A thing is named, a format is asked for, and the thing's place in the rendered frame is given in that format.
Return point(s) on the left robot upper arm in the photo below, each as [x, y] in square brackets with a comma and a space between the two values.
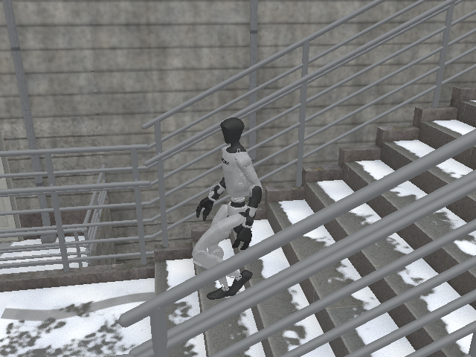
[245, 164]

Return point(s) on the robot thigh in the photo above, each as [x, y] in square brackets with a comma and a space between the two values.
[219, 232]
[220, 215]

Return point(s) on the robot right thigh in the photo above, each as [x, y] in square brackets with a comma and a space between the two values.
[220, 215]

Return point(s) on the robot right forearm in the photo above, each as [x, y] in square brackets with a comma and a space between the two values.
[218, 190]

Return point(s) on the right robot hand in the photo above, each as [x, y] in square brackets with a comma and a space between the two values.
[207, 204]

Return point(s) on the robot left thigh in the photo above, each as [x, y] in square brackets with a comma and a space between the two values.
[219, 232]

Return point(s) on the left robot hand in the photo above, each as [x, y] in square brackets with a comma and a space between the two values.
[245, 236]

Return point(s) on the robot left forearm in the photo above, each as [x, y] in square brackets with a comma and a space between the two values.
[250, 213]

